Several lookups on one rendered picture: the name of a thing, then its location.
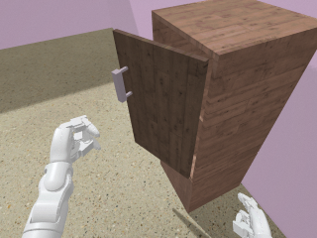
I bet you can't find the left robot hand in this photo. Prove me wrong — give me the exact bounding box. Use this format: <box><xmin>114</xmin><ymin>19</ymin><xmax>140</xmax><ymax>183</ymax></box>
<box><xmin>50</xmin><ymin>115</ymin><xmax>101</xmax><ymax>165</ymax></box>

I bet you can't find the right robot hand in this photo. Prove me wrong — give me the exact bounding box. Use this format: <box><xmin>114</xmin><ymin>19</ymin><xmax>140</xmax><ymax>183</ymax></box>
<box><xmin>233</xmin><ymin>192</ymin><xmax>271</xmax><ymax>238</ymax></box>

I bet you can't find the handle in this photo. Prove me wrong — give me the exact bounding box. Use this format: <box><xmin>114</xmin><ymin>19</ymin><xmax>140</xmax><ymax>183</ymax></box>
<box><xmin>111</xmin><ymin>66</ymin><xmax>133</xmax><ymax>103</ymax></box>

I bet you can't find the robot left forearm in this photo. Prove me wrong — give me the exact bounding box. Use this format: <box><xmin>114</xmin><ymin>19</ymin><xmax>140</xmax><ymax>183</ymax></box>
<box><xmin>22</xmin><ymin>162</ymin><xmax>74</xmax><ymax>238</ymax></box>

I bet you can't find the cupboard door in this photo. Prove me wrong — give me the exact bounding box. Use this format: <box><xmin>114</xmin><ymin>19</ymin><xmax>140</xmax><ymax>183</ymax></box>
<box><xmin>112</xmin><ymin>29</ymin><xmax>209</xmax><ymax>179</ymax></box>

